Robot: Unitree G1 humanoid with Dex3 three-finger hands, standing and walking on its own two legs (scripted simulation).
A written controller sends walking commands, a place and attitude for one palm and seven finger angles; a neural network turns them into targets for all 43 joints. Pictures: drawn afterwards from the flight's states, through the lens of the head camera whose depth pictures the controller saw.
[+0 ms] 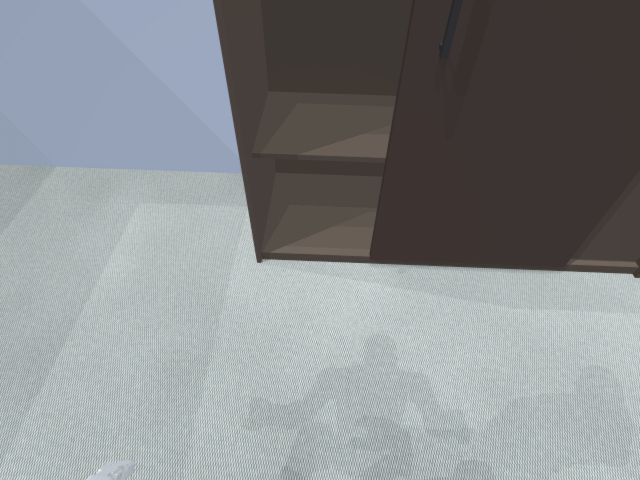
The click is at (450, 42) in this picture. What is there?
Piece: wardrobe's sliding door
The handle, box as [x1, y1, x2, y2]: [439, 0, 462, 58]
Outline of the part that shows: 462,0 452,1 443,42 439,44 440,58 447,58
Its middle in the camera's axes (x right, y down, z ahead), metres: +0.29 -0.55 +0.80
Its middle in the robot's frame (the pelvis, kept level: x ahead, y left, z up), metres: +1.01 -0.23 +0.26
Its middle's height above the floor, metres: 1.03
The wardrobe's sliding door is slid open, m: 0.44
